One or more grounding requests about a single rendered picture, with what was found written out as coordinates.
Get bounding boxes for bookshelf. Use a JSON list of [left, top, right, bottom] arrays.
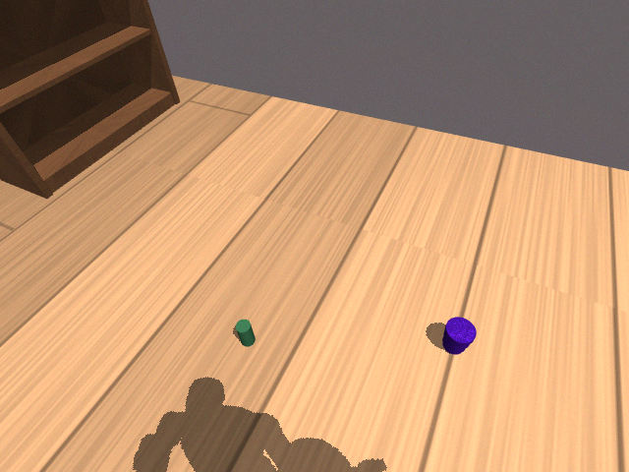
[[0, 0, 180, 199]]

